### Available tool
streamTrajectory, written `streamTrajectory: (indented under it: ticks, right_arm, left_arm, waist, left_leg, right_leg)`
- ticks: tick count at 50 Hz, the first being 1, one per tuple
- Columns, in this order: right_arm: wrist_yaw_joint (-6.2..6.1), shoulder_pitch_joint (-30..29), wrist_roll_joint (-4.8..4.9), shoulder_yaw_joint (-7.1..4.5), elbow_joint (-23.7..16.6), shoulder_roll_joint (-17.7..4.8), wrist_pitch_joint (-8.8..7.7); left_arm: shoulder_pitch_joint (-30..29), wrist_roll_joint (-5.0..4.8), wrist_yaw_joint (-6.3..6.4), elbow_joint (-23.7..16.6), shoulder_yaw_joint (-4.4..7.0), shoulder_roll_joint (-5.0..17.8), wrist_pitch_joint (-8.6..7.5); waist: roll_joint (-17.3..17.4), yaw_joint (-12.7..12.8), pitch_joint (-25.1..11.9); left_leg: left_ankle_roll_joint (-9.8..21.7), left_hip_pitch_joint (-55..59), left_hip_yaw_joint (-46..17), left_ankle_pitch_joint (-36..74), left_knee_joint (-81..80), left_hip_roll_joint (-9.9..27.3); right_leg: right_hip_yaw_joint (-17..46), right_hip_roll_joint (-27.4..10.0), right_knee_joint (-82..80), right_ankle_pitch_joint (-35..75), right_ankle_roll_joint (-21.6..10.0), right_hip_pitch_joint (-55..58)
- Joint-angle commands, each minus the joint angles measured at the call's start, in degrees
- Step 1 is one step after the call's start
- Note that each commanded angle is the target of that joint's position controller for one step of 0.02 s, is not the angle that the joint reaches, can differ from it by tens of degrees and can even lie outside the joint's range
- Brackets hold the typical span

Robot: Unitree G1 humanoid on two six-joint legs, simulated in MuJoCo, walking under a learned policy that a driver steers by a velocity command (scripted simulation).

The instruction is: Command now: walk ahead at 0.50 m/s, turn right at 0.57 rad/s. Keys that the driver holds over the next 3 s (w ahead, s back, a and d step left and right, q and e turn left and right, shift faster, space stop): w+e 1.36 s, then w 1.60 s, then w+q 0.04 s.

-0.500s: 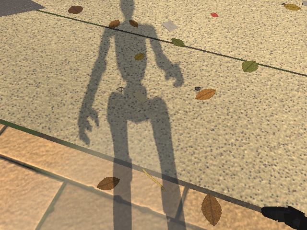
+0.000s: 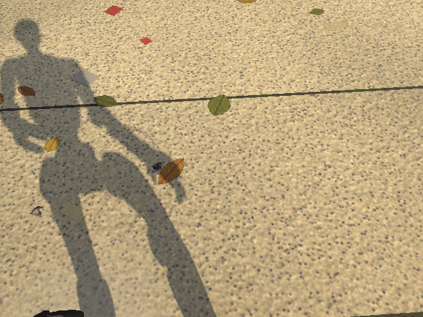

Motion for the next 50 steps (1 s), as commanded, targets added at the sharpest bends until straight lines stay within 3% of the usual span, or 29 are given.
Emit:
streamTrajectory:
  ticks: [1,2,3,4,6,8,12,16,19,21,22,23,24,25,26,27,28,29,32,38,41,43,45,46,47,48,49,50]
  right_arm:
    - [1.1,-6.8,2.25,-0.53,-9.1,-7.8,-4.62]
    - [0.75,-7.3,1.47,-0.21,-8.9,-6.9,-5.19]
    - [0.24,-7.7,-0.36,-0.48,-8.0,-6.9,-5.08]
    - [0.31,-5.8,-0.63,-0.77,-8.0,-7.2,-4.55]
    - [0.48,-4.7,-1.09,-0.89,-7.8,-6.6,-3.36]
    - [0.35,-7.6,-1.47,-0.38,-8.6,-4.9,-2.62]
    - [0.93,-16.0,-1.11,0.76,-10.8,-2.5,-2.69]
    - [1.77,-20.4,-0.12,0.52,-12.6,-4.0,-3.4]
    - [2.12,-18.6,-0.01,-0.32,-12.5,-6.0,-4.15]
    - [1.69,-10.8,-0.33,-1.49,-10.4,-7.6,-4.68]
    - [1.27,-3.1,-1.34,-2.33,-9.6,-10.1,-4.93]
    - [1.02,4.0,-2.23,-3.63,-8.1,-15.2,-4.25]
    - [1.55,4.4,-0.68,-2.92,-7.5,-11.8,-3.83]
    - [1.39,1.3,-0.28,-1.72,-8.4,-7.5,-3.47]
    - [1.18,-1.5,-0.66,-1.14,-8.9,-5.9,-2.95]
    - [1.1,-3.6,-0.95,-0.66,-8.5,-4.6,-2.66]
    - [0.93,-4.6,-1.35,-0.24,-8.2,-3.6,-2.73]
    - [0.85,-5.0,-1.4,-0.3,-7.7,-3.8,-2.91]
    - [0.74,-4.2,-0.86,-0.9,-6.2,-5.2,-3.59]
    - [0.38,-3.0,-0.6,-1.45,-4.4,-8.0,-2.81]
    - [0.25,-0.2,0.0,-1.73,-3.1,-9.4,-1.96]
    - [0.27,0.7,0.62,-2.06,-2.4,-10.4,-1.23]
    - [-0.03,0.4,1.22,-2.59,-2.4,-12.2,-0.52]
    - [-0.27,0.2,1.48,-2.88,-2.6,-13.1,-0.1]
    - [-0.51,-0.6,1.73,-2.81,-2.8,-13.1,0.3]
    - [-0.79,-0.3,0.91,-2.01,-3.4,-11.2,0.17]
    - [-0.05,4.4,-2.11,0.76,-6.6,-2.6,-0.87]
    - [0.76,1.0,-0.56,0.93,-7.9,-5.4,-3.12]
  left_arm:
    - [17.3,0.45,0.42,-0.3,3.38,11.2,-1.74]
    - [14.2,0.39,0.51,-0.5,2.9,9.8,-2.16]
    - [10.3,0.5,0.63,-1.1,2.15,7.5,-2.09]
    - [8.2,1.4,1.0,-2.2,1.82,7.0,-2.2]
    - [7.4,1.18,1.43,-2.7,1.78,6.9,-2.45]
    - [8.8,0.85,2.2,-2.1,2.19,8.3,-2.6]
    - [12.1,0.37,3.19,-0.7,2.54,9.2,-2.16]
    - [15.4,-0.12,3.35,1.1,2.7,9.1,-1.7]
    - [15.4,0.0,3.7,1.3,2.8,8.8,-1.13]
    - [14.1,0.22,3.62,0.8,2.27,7.1,-0.78]
    - [13.7,0.8,3.35,-0.1,1.05,4.0,-0.9]
    - [20.7,-0.33,3.38,-1.6,-0.08,0.3,-1.37]
    - [22.0,-0.97,3.54,-1.3,0.17,4.2,-1.61]
    - [17.3,-1.0,3.5,-1.0,1.37,8.6,-1.37]
    - [13.4,-0.38,3.55,-1.6,1.57,9.0,-1.03]
    - [11.1,0.24,3.39,-2.3,1.67,8.3,-0.96]
    - [10.8,0.3,3.1,-2.5,1.8,7.4,-0.73]
    - [11.4,-0.14,2.8,-2.6,1.62,6.2,-0.42]
    - [9.6,-0.1,2.57,-3.8,1.06,3.8,0.23]
    - [1.9,0.08,0.97,-5.8,0.17,2.2,-0.55]
    - [-3.3,-0.02,-0.14,-7.7,-0.22,1.6,-0.71]
    - [-5.0,-0.09,-0.75,-8.8,-0.03,2.2,-0.63]
    - [-3.2,0.29,-0.97,-9.2,0.91,4.0,-0.36]
    - [0.5,0.47,-0.88,-8.6,1.79,5.6,-0.1]
    - [8.5,0.38,-0.54,-6.5,3.23,7.9,0.13]
    - [18.9,0.17,0.48,-3.7,5.16,11.5,0.67]
    - [18.5,-0.59,1.33,-3.5,5.99,18.3,0.57]
    - [19.9,-0.18,0.93,-5.8,4.85,15.6,-0.64]
  waist:
    - [-6.2,9.4,-15.5]
    - [-2.0,6.9,-11.5]
    - [0.5,4.7,-7.9]
    - [-2.8,2.3,-7.8]
    - [-2.2,1.2,-7.0]
    - [-1.0,1.6,-5.3]
    - [-3.1,4.7,-3.3]
    - [-4.2,6.3,-2.5]
    - [-6.0,4.8,-2.9]
    - [-6.7,0.6,-6.2]
    - [-3.2,-3.0,-13.2]
    - [12.8,-1.5,-22.1]
    - [17.2,-1.3,-21.6]
    - [10.6,-2.4,-13.5]
    - [6.6,-2.0,-8.8]
    - [5.4,-1.0,-5.1]
    - [6.1,0.2,-3.8]
    - [7.8,1.0,-3.3]
    - [6.1,1.2,-2.5]
    - [4.0,-1.2,-1.1]
    - [3.5,-2.9,0.6]
    - [3.9,-2.7,1.3]
    - [5.5,-0.4,-0.8]
    - [6.3,2.2,-3.5]
    - [5.5,7.0,-7.7]
    - [2.2,11.9,-12.8]
    - [-14.5,5.6,-16.2]
    - [-11.3,8.3,-26.9]
  left_leg:
    - [3.1,-42.8,-12.2,1.3,27.7,-3.2]
    - [3.8,-40.4,-12.3,6.3,22.9,-0.7]
    - [3.7,-36.2,-12.1,9.4,17.6,1.0]
    - [3.3,-32.1,-13.0,11.4,15.5,1.9]
    - [1.6,-29.0,-12.2,12.8,10.9,1.7]
    - [-0.1,-29.4,-11.1,17.3,4.4,0.7]
    - [-1.2,-25.7,-10.8,32.1,-13.0,-2.6]
    - [-0.3,-22.4,-12.1,34.8,-20.6,-4.4]
    - [1.5,-19.7,-12.9,28.5,-23.1,-4.7]
    - [4.0,-8.5,-11.3,26.6,-26.2,-4.9]
    - [7.3,5.0,-17.3,24.6,-24.9,2.1]
    - [16.2,26.1,-40.9,13.0,-28.1,15.5]
    - [18.0,27.0,-54.4,-1.0,-33.3,19.3]
    - [15.4,20.0,-46.7,-3.5,-34.7,17.1]
    - [13.4,13.1,-38.1,2.9,-34.9,14.7]
    - [12.8,6.9,-31.9,9.7,-36.3,12.3]
    - [12.0,3.0,-27.1,14.0,-37.7,10.4]
    - [12.2,0.5,-24.0,16.5,-39.2,9.7]
    - [13.6,-0.4,-17.2,23.9,-41.8,9.7]
    - [12.2,2.7,-4.9,33.5,-42.4,8.5]
    - [11.3,5.9,-1.9,34.6,-42.0,9.5]
    - [10.6,9.2,-0.4,39.5,-40.1,10.7]
    - [9.5,11.7,1.8,57.3,-33.7,10.9]
    - [8.9,12.1,2.9,66.7,-27.2,10.7]
    - [7.6,9.2,4.5,69.9,-16.6,9.3]
    - [5.3,-2.6,4.8,59.2,-1.1,7.2]
    - [1.8,-29.3,3.2,4.5,20.0,-2.8]
    - [1.7,-37.2,-11.2,-5.2,29.9,-7.1]
  right_leg:
    - [41.6,-18.4,-22.5,-10.9,-15.0,46.3]
    - [35.2,-16.1,-22.0,-5.2,-13.1,38.6]
    - [28.8,-13.3,-22.6,1.5,-10.9,30.9]
    - [27.0,-12.8,-23.4,7.0,-11.5,25.9]
    - [23.7,-11.4,-24.9,12.9,-11.8,21.2]
    - [20.3,-9.8,-25.7,15.6,-11.4,18.1]
    - [16.8,-6.2,-25.3,9.4,-8.0,15.1]
    - [20.9,-7.7,-22.4,4.3,-6.5,17.3]
    - [25.6,-9.3,-17.3,4.8,-5.3,21.5]
    - [25.3,-6.5,-10.2,9.3,-3.2,20.6]
    - [21.7,-3.2,3.1,6.2,-1.1,15.4]
    - [13.4,5.2,23.1,-13.4,3.5,-4.1]
    - [13.4,2.4,33.2,-23.2,4.3,-14.0]
    - [13.6,-0.4,36.8,-18.4,4.7,-16.8]
    - [11.3,-2.5,36.5,-14.2,4.9,-15.8]
    - [10.8,-4.1,33.8,-11.1,5.0,-14.4]
    - [10.7,-5.7,31.7,-9.0,4.8,-12.0]
    - [10.0,-6.6,30.3,-7.9,4.9,-10.0]
    - [8.8,-7.6,25.9,-4.8,5.6,-11.4]
    - [5.3,-7.0,8.4,10.9,5.5,-10.4]
    - [2.6,-6.1,1.9,11.9,4.4,-9.4]
    - [1.2,-5.2,-0.8,8.6,3.0,-8.8]
    - [-1.7,-2.0,-2.1,2.7,0.8,-3.5]
    - [-3.2,0.2,-2.4,0.0,-0.6,1.9]
    - [-4.2,2.7,-5.6,2.1,-2.6,12.9]
    - [1.1,1.3,-7.2,3.9,-5.2,30.6]
    - [30.5,-14.1,-9.6,-0.9,-14.1,50.0]
    - [52.1,-20.5,-19.4,-11.9,-20.2,54.7]
Next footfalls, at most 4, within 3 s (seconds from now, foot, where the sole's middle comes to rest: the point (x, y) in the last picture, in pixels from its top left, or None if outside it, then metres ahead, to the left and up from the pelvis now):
0.44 left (190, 315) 0.44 0.09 -0.75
0.96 right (302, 263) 0.59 -0.27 -0.75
1.44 left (293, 174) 0.93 -0.29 -0.75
1.94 right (396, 181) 0.89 -0.66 -0.75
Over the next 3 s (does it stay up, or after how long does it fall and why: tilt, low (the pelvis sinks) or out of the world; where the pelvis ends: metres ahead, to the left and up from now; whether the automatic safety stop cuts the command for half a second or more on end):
stays up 1.22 -0.94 0.01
